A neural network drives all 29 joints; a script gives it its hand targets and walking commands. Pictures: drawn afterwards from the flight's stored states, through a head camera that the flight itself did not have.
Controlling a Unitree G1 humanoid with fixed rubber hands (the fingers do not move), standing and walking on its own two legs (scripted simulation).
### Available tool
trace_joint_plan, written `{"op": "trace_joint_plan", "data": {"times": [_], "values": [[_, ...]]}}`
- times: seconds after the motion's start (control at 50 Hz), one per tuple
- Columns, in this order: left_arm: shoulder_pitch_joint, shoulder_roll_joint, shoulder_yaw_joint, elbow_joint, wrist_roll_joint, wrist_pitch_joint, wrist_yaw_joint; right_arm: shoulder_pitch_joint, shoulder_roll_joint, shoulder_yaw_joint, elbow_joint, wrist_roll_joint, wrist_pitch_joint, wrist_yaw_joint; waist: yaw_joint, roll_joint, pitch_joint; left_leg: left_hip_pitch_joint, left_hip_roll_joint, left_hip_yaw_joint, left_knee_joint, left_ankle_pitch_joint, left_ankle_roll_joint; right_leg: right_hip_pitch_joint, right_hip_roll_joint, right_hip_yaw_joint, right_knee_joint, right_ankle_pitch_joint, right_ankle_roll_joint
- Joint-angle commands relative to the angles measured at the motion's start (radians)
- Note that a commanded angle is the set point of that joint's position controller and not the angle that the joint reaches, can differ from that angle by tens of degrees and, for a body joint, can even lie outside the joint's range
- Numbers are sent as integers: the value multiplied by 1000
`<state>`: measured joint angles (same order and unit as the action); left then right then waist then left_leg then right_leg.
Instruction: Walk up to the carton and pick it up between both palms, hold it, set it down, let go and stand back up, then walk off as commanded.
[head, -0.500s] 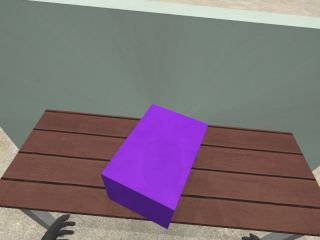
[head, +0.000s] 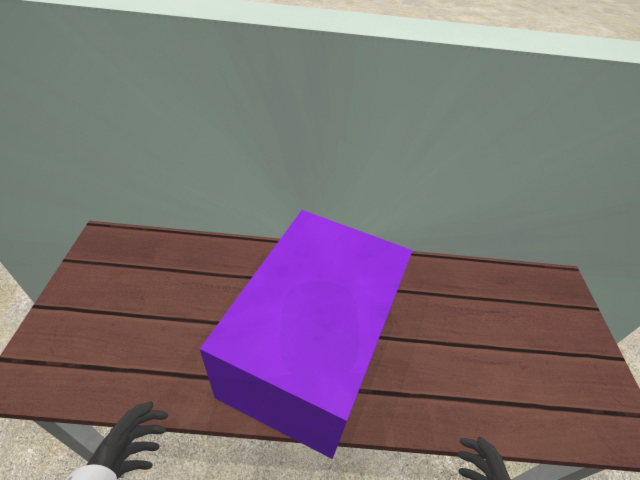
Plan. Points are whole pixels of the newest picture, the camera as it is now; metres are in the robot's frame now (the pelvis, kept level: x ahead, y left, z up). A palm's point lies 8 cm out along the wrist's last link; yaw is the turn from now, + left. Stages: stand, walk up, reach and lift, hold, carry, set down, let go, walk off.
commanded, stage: reach and lift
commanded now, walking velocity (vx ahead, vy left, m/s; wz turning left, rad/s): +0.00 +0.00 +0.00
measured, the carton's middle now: (315, 322) +0.41 +0.01 -0.11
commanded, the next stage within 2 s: none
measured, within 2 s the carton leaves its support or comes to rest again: neither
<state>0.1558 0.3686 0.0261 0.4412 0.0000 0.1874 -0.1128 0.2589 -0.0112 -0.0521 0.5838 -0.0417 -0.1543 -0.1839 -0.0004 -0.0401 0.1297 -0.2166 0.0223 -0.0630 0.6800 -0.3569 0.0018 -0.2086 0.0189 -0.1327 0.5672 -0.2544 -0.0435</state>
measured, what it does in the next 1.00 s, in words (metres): stands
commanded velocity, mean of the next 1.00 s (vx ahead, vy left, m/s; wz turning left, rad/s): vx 0.00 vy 0.00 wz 0.00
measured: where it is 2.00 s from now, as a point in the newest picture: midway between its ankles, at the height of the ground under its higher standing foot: outside the picture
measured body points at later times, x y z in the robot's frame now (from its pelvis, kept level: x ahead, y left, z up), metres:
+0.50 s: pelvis +0.02 +0.02 +0.00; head +0.05 +0.07 +0.45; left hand +0.22 +0.29 -0.06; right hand +0.16 -0.16 -0.05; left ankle +0.01 +0.12 -0.72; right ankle +0.04 -0.10 -0.72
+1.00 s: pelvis +0.03 +0.03 +0.00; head +0.05 +0.07 +0.45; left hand +0.24 +0.28 -0.04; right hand +0.18 -0.14 -0.03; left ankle +0.01 +0.12 -0.72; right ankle +0.04 -0.10 -0.72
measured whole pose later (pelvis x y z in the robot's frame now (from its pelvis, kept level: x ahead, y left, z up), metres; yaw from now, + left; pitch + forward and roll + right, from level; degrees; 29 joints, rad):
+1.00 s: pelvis +0.03 +0.03 +0.00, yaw -1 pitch -4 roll -4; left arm 0.21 0.45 0.03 0.38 -0.15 -0.17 -0.24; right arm 0.37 0.12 0.09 0.46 0.07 -0.49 -0.38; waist 0.00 -0.04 0.13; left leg -0.20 0.02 -0.04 0.66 -0.39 0.02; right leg -0.18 0.02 -0.11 0.51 -0.25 -0.02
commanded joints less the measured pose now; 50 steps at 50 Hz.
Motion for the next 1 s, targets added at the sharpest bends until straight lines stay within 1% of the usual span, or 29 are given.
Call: {"op": "trace_joint_plan", "data": {"times": [0.0, 0.02, 0.04, 0.06, 0.1, 0.14, 0.16, 0.2, 0.26, 0.3, 0.32, 0.36, 0.44, 0.5, 0.52, 0.6, 0.62, 0.64, 0.68, 0.7, 0.74, 0.76, 0.78, 0.82, 0.84, 0.86, 0.88, 0.96, 0.98], "values": [[-86, 276, 133, -208, -126, -118, -31, 17, -15, 69, -210, 41, -93, -55, 47, 91, -36, -64, -7, 157, -235, 89, 15, 179, -87, 197, -190, -45, 30], [-83, 276, 122, -209, -143, -129, -38, 16, -25, 53, -213, 37, -103, -60, 26, 79, -46, -56, -2, 147, -232, 103, 10, 166, -83, 194, -191, -33, 33], [-84, 276, 121, -215, -143, -141, -43, 25, -21, 56, -213, 44, -115, -65, 32, 95, -49, -53, -6, 148, -226, 102, 8, 164, -81, 197, -183, -16, 31], [-76, 281, 127, -197, -157, -161, -50, 34, -3, 65, -243, 44, -128, -71, 45, 83, -77, -48, -4, 144, -218, 116, 11, 175, -82, 199, -181, 8, 31], [-53, 292, 124, -212, -177, -190, -59, 45, 4, 75, -273, 54, -156, -85, 47, 73, -77, -23, -1, 135, -211, 136, 7, 157, -82, 194, -174, 58, 38], [-54, 301, 120, -212, -179, -215, -67, 64, 1, 71, -249, 61, -183, -91, 39, 105, -78, -26, 4, 129, -206, 151, 1, 151, -69, 189, -165, 59, 30], [-38, 307, 122, -215, -182, -226, -72, 65, 13, 83, -246, 65, -191, -101, 40, 113, -56, -21, 6, 121, -206, 173, -6, 142, -72, 181, -168, 109, 38], [-16, 303, 127, -178, -198, -238, -88, 66, 14, 90, -254, 77, -210, -105, 59, 87, -62, -6, 9, 104, -205, 151, -4, 131, -68, 175, -167, 89, 35], [-6, 313, 124, -230, -201, -292, -91, 81, 19, 96, -269, 91, -261, -103, 71, 148, -99, 7, 14, 93, -190, 206, -23, 139, -60, 171, -147, 130, 23], [-3, 328, 114, -245, -222, -317, -99, 116, 23, 99, -265, 83, -277, -112, 63, 127, -69, 19, 8, 84, -193, 201, -24, 128, -46, 163, -149, 113, 27], [1, 327, 110, -247, -226, -327, -101, 105, 32, 102, -274, 93, -289, -114, 73, 129, -88, 19, 10, 88, -188, 223, -27, 127, -44, 160, -149, 123, 22], [26, 319, 100, -211, -231, -332, -117, 133, 30, 115, -237, 89, -304, -124, 57, 126, -46, 44, 7, 74, -179, 242, -27, 114, -48, 159, -154, 144, 26], [0, 331, 88, -293, -231, -379, -117, 104, 39, 117, -264, 115, -349, -123, 85, 179, -81, 32, 15, 67, -168, 255, -49, 114, -34, 158, -142, 99, 4], [19, 326, 62, -266, -252, -394, -128, 132, 54, 143, -263, 124, -365, -140, 49, 161, -61, 62, 16, 57, -161, 272, -44, 106, -34, 154, -145, 141, 13], [21, 317, 61, -271, -250, -400, -127, 129, 62, 144, -258, 126, -369, -141, 60, 176, -40, 43, 20, 49, -164, 272, -51, 110, -39, 158, -145, 132, 11], [19, 317, 48, -271, -251, -416, -137, 138, 64, 148, -251, 128, -399, -154, 46, 187, -63, 56, 23, 45, -156, 279, -58, 114, -28, 156, -141, 113, 5], [38, 305, 45, -263, -251, -416, -136, 141, 71, 157, -266, 128, -407, -160, 50, 171, -54, 79, 22, 49, -153, 307, -57, 100, -34, 149, -149, 144, 9], [32, 330, 52, -274, -247, -424, -146, 160, 84, 161, -271, 136, -410, -168, 42, 188, -68, 59, 23, 39, -145, 297, -56, 133, -36, 153, -138, 149, 11], [23, 333, 53, -280, -252, -431, -146, 149, 99, 175, -283, 129, -424, -175, 44, 165, -70, 44, 23, 40, -138, 282, -50, 131, -41, 154, -142, 148, 13], [-7, 332, 45, -283, -260, -429, -144, 124, 88, 176, -299, 124, -421, -180, 33, 171, -62, 38, 23, 40, -149, 221, -47, 133, -47, 153, -150, 103, 12], [-25, 329, 41, -288, -269, -439, -140, 122, 109, 189, -317, 110, -422, -183, 37, 169, -79, 25, 26, 40, -148, 224, -41, 114, -45, 151, -147, 102, 13], [-30, 321, 20, -303, -271, -445, -137, 121, 114, 170, -304, 109, -420, -183, 14, 189, -53, 12, 39, 27, -164, 211, -43, 114, -36, 142, -144, 88, 5], [-17, 321, 34, -294, -264, -443, -139, 123, 123, 181, -309, 108, -422, -189, 25, 190, -65, 6, 32, 32, -151, 228, -44, 133, -43, 143, -141, 112, 7], [-45, 331, 16, -296, -273, -433, -140, 110, 119, 191, -318, 97, -404, -206, -1, 184, -47, -2, 38, 34, -148, 173, -35, 128, -54, 144, -144, 84, 7], [-73, 323, 9, -291, -271, -431, -138, 89, 119, 187, -299, 89, -398, -208, -2, 188, -48, -14, 38, 29, -150, 165, -31, 124, -51, 151, -145, 69, 6], [-92, 340, 22, -269, -276, -430, -138, 58, 118, 190, -319, 97, -388, -202, 18, 180, -72, -36, 37, 34, -158, 141, -25, 134, -58, 158, -142, 56, 3], [-84, 350, 11, -266, -285, -428, -139, 71, 133, 209, -344, 101, -386, -211, 8, 166, -66, -42, 39, 33, -150, 137, -21, 137, -63, 154, -142, 59, 5], [-148, 338, -11, -287, -294, -419, -121, -24, 108, 170, -310, 95, -365, -206, -3, 217, -93, -58, 57, 20, -166, 139, -30, 129, -53, 156, -136, 29, -7], [-159, 324, -19, -256, -301, -408, -119, -31, 107, 173, -302, 98, -352, -207, -15, 204, -76, -51, 57, 28, -166, 109, -24, 116, -54, 151, -140, 16, -10]]}}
